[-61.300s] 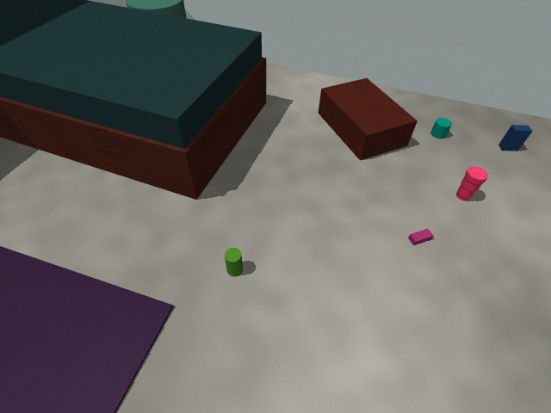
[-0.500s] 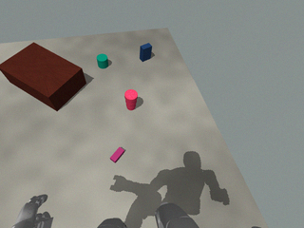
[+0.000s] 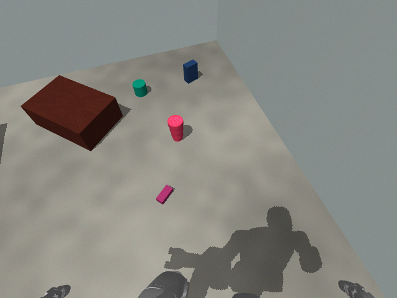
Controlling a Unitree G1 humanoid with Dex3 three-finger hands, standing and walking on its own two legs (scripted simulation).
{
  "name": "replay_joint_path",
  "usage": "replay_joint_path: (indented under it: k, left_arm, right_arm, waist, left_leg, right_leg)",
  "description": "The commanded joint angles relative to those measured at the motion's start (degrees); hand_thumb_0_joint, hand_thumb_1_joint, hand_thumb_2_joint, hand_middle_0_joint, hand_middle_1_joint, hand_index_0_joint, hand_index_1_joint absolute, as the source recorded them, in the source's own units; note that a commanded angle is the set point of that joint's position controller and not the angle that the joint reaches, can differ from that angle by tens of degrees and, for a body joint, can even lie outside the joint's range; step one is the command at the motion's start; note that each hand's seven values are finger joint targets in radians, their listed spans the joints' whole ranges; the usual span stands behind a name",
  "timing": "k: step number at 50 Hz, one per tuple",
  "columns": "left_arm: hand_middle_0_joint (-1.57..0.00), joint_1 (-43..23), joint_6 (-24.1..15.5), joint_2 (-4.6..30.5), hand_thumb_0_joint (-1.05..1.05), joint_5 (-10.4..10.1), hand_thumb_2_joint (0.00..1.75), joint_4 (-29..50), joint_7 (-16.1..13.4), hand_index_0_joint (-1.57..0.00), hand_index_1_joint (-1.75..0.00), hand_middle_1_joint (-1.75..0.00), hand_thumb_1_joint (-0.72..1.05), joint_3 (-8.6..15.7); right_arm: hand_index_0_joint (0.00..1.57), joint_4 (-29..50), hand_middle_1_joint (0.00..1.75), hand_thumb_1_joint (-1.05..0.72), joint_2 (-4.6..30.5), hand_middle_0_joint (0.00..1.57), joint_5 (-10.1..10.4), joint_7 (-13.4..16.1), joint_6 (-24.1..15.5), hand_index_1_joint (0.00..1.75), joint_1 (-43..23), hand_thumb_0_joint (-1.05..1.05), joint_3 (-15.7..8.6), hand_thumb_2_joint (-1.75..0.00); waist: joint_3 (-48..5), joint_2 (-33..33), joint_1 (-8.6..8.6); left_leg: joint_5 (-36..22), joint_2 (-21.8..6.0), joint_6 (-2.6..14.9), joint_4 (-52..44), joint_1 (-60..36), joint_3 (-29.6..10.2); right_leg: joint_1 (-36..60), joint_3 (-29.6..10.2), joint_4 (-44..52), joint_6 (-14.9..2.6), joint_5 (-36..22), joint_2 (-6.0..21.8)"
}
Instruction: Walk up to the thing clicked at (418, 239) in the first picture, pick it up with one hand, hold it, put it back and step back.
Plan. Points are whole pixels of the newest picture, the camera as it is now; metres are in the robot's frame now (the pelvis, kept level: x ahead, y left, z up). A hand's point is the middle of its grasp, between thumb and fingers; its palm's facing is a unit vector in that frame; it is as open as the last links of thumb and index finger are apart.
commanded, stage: step back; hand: left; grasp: from above
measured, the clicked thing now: (164, 194) +0.64 +0.22 -0.75
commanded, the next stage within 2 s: none
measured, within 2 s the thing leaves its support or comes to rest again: neither
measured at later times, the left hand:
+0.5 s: hand out of the picture -0.07 +0.26 -0.16, palm faces +0.00 -0.92 -0.40, open 7.3 cm
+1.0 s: hand out of the picture -0.21 +0.24 -0.15, palm faces +0.08 -0.91 -0.41, open 7.3 cm
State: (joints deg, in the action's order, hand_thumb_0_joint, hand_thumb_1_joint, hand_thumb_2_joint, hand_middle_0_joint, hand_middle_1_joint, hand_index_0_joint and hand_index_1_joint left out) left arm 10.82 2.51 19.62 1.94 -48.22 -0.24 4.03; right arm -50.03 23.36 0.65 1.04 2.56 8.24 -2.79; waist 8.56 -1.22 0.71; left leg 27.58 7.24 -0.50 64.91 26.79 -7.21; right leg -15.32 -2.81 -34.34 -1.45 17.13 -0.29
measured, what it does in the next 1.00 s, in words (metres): walks backwards: left foot, then right foot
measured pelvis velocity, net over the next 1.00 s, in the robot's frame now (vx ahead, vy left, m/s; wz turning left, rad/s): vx -0.32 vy -0.05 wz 0.08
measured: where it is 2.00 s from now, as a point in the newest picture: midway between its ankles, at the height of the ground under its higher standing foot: outside the picture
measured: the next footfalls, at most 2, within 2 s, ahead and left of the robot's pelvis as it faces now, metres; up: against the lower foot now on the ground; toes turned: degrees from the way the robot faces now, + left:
left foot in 0.18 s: -0.04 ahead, +0.12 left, +0.00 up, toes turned +1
right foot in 0.52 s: -0.16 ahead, -0.16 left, +0.00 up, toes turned +3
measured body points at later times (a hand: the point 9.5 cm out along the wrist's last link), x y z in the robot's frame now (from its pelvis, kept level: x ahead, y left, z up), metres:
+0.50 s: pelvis -0.15 -0.02 -0.01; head -0.09 -0.01 +0.43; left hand -0.07 +0.30 -0.13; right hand -0.01 -0.33 -0.11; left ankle -0.08 +0.12 -0.73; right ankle -0.20 -0.16 -0.71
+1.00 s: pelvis -0.32 -0.05 -0.01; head -0.27 -0.04 +0.44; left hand -0.22 +0.28 -0.12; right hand -0.21 -0.35 -0.13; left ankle -0.30 +0.08 -0.73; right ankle -0.28 -0.16 -0.68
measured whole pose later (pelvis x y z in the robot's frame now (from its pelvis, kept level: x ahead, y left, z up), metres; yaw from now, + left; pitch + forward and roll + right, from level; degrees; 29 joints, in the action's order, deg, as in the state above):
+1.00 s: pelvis -0.32 -0.05 -0.01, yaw +5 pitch -3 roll +1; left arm 6.2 3.8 22.8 0.7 -46.4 -1.8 3.8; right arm -50.1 20.9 -1.8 -0.3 2.6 9.6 -2.1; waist 10.6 1.7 -0.3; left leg 17.4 1.5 0.7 36.7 16.1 -1.8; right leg -27.9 -6.2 -60.7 -1.2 30.3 -4.1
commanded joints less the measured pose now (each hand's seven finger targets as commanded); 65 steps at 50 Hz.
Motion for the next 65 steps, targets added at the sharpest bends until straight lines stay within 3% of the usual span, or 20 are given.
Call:
replay_joint_path:
  k: [1,8,10,11,14,20,25,27,28,29,32,39,43,46,51,59,60,61,62,65]
  left_arm:
    - [-0.2,-1.8,-1.9,14.0,0.0,0.4,0.9,7.6,-1.7,-0.2,-0.3,-0.3,0.9,4.1]
    - [-0.2,-1.7,-0.3,14.0,0.0,-1.2,0.9,9.3,-0.9,-0.2,-0.3,-0.3,0.9,3.0]
    - [-0.2,-5.2,-0.1,13.4,0.0,-1.5,0.9,10.1,-1.5,-0.2,-0.3,-0.3,0.9,3.5]
    - [-0.2,-7.0,-0.1,14.1,0.0,-0.6,0.9,9.4,-2.0,-0.2,-0.3,-0.3,0.9,3.9]
    - [-0.2,-0.4,0.0,13.5,0.0,-1.8,0.9,6.3,-1.5,-0.2,-0.3,-0.3,0.9,4.1]
    - [-0.2,-0.4,-0.8,12.4,0.0,-0.9,0.9,6.6,-0.8,-0.2,-0.3,-0.3,0.9,3.7]
    - [-0.2,7.8,-1.6,11.3,0.0,-0.6,0.9,1.4,-0.5,-0.2,-0.3,-0.3,0.9,3.6]
    - [-0.2,7.5,-2.5,18.3,0.0,0.8,0.9,2.0,-0.5,-0.2,-0.3,-0.3,0.9,5.4]
    - [-0.2,3.3,-2.1,24.6,0.0,0.4,0.9,4.1,-0.5,-0.2,-0.3,-0.3,0.9,6.6]
    - [-0.2,1.0,-2.3,23.7,0.0,0.3,0.9,5.5,-0.7,-0.2,-0.3,-0.3,0.9,6.2]
    - [-0.2,-6.9,-2.4,17.0,0.0,0.4,0.9,6.7,-1.4,-0.2,-0.3,-0.3,0.9,4.6]
    - [-0.2,0.3,-1.7,16.5,0.0,0.3,0.9,7.1,-2.6,-0.2,-0.3,-0.3,0.9,4.3]
    - [-0.2,-3.4,-0.5,16.4,0.0,-1.0,0.9,8.1,-1.9,-0.2,-0.3,-0.3,0.9,3.3]
    - [-0.2,-6.1,-0.4,14.5,0.0,-1.1,0.9,8.7,-2.5,-0.2,-0.3,-0.3,0.9,3.3]
    - [-0.2,0.0,-0.1,14.2,0.0,-1.6,0.9,3.8,-1.7,-0.2,-0.3,-0.3,0.9,3.6]
    - [-0.2,5.9,-2.9,13.2,0.0,0.1,0.9,-0.9,-1.4,-0.2,-0.3,-0.3,0.9,2.9]
    - [-0.2,5.3,-3.4,17.9,0.0,0.9,0.9,-0.7,-1.5,-0.2,-0.3,-0.3,0.9,4.3]
    - [-0.2,2.3,-3.2,24.9,0.0,0.9,0.9,1.2,-1.4,-0.2,-0.3,-0.3,0.9,5.9]
    - [-0.2,-1.1,-3.6,25.2,0.0,0.5,0.9,2.7,-1.8,-0.2,-0.3,-0.3,0.9,6.0]
    - [-0.2,-6.2,-3.9,17.2,0.0,0.5,0.9,2.6,-2.0,-0.2,-0.3,-0.3,0.9,4.0]
  right_arm:
    - [0.2,4.6,0.3,-0.9,9.2,0.2,-0.4,0.9,-1.4,0.3,1.2,0.0,-2.2,-0.9]
    - [0.2,2.9,0.3,-0.9,10.5,0.2,-2.2,0.4,-2.7,0.3,6.0,0.0,-3.8,-0.9]
    - [0.2,4.7,0.3,-0.9,19.9,0.2,-2.4,-0.3,-2.6,0.3,3.2,0.0,-5.7,-0.9]
    - [0.2,4.5,0.3,-0.9,19.1,0.2,-2.7,-0.1,-2.8,0.3,2.4,0.0,-5.8,-0.9]
    - [0.2,5.8,0.3,-0.9,13.3,0.2,-2.5,0.6,-2.9,0.3,-3.3,0.0,-3.8,-0.9]
    - [0.2,6.4,0.3,-0.9,13.1,0.2,-2.3,0.9,-2.6,0.3,1.2,0.0,-4.3,-0.9]
    - [0.2,7.4,0.3,-0.9,14.5,0.2,-1.7,0.2,-0.8,0.3,-2.1,0.0,-4.4,-0.9]
    - [0.2,8.7,0.3,-0.9,9.4,0.2,-0.7,-0.1,-0.5,0.3,-1.8,0.0,-2.7,-0.9]
    - [0.2,9.5,0.3,-0.9,8.7,0.2,-0.6,1.1,-0.5,0.3,-5.0,0.0,-3.0,-0.9]
    - [0.2,8.8,0.3,-0.9,10.9,0.2,-0.8,1.3,-0.2,0.3,-5.1,0.0,-3.8,-0.9]
    - [0.2,5.4,0.3,-0.9,9.9,0.2,-0.1,1.1,-0.7,0.3,1.5,0.0,-3.0,-0.9]
    - [0.2,6.5,0.3,-0.9,8.9,0.2,-1.5,0.7,-1.0,0.3,0.7,0.0,-2.7,-0.9]
    - [0.2,2.9,0.3,-0.9,9.0,0.2,-2.1,0.3,-1.4,0.3,7.8,0.0,-3.7,-0.9]
    - [0.2,5.3,0.3,-0.9,20.3,0.2,-2.6,-0.5,-1.4,0.3,2.5,0.0,-5.7,-0.9]
    - [0.2,6.0,0.3,-0.9,12.6,0.2,-3.0,0.3,-1.6,0.3,-4.1,0.0,-3.4,-0.9]
    - [0.2,5.7,0.3,-0.9,12.0,0.2,-1.6,-0.4,0.7,0.3,-2.0,0.0,-3.0,-0.9]
    - [0.2,6.0,0.3,-0.9,8.2,0.2,-1.3,-0.6,0.6,0.3,-0.6,0.0,-2.0,-0.9]
    - [0.2,7.6,0.3,-0.9,8.4,0.2,-1.4,0.3,0.7,0.3,-4.5,0.0,-2.4,-0.9]
    - [0.2,7.2,0.3,-0.9,11.2,0.2,-1.4,0.6,1.1,0.3,-4.9,0.0,-3.8,-0.9]
    - [0.2,3.2,0.3,-0.9,10.6,0.2,-1.0,0.2,0.5,0.3,0.7,0.0,-3.2,-0.9]
  waist:
    - [-9.1,9.8,1.67]
    - [-13.5,5.6,-0.54]
    - [-11.0,-13.0,-3.64]
    - [-8.7,-9.7,-4.06]
    - [-6.9,-6.4,0.97]
    - [-10.5,-8.3,-2.17]
    - [-14.5,-11.0,0.92]
    - [-11.8,5.7,0.54]
    - [-10.0,18.1,3.56]
    - [-6.3,15.0,2.82]
    - [-5.7,9.5,-2.24]
    - [-9.9,11.5,2.64]
    - [-14.2,9.8,-1.31]
    - [-11.1,-12.2,-3.5]
    - [-7.0,-6.9,1.54]
    - [-14.3,-6.4,1.36]
    - [-11.4,6.4,0.52]
    - [-9.2,16.1,3.84]
    - [-5.6,13.1,2.86]
    - [-5.0,4.4,-1.71]
  left_leg:
    - [3.3,-2.4,-0.76,-8.0,1.8,0.6]
    - [-21.4,-10.0,2.9,-42.9,-18.1,0.5]
    - [-35.3,-30.2,16.54,-45.8,-13.2,-21.6]
    - [-35.8,-31.2,18.72,-45.8,-9.1,-22.3]
    - [-37.7,-22.8,13.58,-42.3,-11.7,-8.0]
    - [-40.3,-23.0,15.61,-37.0,-23.1,-6.6]
    - [-32.8,-18.8,10.16,-32.2,-15.7,-3.2]
    - [-11.7,-7.5,2.93,-20.4,3.4,0.0]
    - [7.6,-1.1,0.55,-6.6,3.7,1.3]
    - [8.3,-2.9,-0.06,2.8,1.1,-4.4]
    - [0.6,-0.4,0.25,6.1,0.6,-2.3]
    - [3.6,-4.8,-0.37,-16.6,-0.5,2.3]
    - [-14.9,-5.6,1.63,-42.0,-14.3,7.1]
    - [-32.2,-30.9,18.84,-45.8,-10.0,-23.6]
    - [-33.4,-21.3,14.21,-41.3,-9.7,-6.4]
    - [-21.6,-16.3,7.95,-29.2,-10.4,-1.3]
    - [-6.0,-8.1,3.59,-20.2,3.4,0.7]
    - [7.2,-2.6,0.7,-8.6,3.9,-1.1]
    - [7.1,-4.8,-0.1,1.8,2.1,-7.7]
    - [-2.3,-1.6,-0.18,5.5,0.5,-4.1]
  right_leg:
    - [11.8,-10.9,7.3,-11.49,-30.0,13.5]
    - [2.8,-7.6,-2.6,-4.17,-19.6,8.5]
    - [-8.6,-2.3,-22.8,0.54,19.5,-4.9]
    - [-8.4,-8.2,-32.0,0.36,20.8,-5.1]
    - [-11.6,-8.5,-39.3,0.35,12.9,-6.0]
    - [-10.9,-4.4,-20.8,3.22,13.8,-2.0]
    - [5.8,3.9,10.1,0.66,-2.2,-1.7]
    - [11.8,-17.2,12.4,-3.95,-6.0,10.8]
    - [-0.1,-29.3,15.7,-14.85,-12.6,23.4]
    - [-8.4,-31.5,17.4,-16.8,-12.6,25.5]
    - [-4.2,-10.7,8.9,-10.48,-24.3,14.0]
    - [11.6,-11.8,4.3,-11.08,-31.5,16.0]
    - [6.9,-8.9,-2.6,-6.57,-25.9,13.0]
    - [-8.8,-2.4,-28.2,1.02,22.0,-3.3]
    - [-9.9,-5.1,-36.7,1.19,13.4,-4.3]
    - [9.7,1.5,13.1,0.21,-3.2,-0.4]
    - [12.6,-15.9,14.4,-2.39,0.6,9.0]
    - [-1.8,-30.4,18.0,-13.63,0.2,24.1]
    - [-9.7,-34.3,19.6,-17.22,0.0,27.7]
    - [-6.2,-11.8,11.5,-9.27,-6.6,14.2]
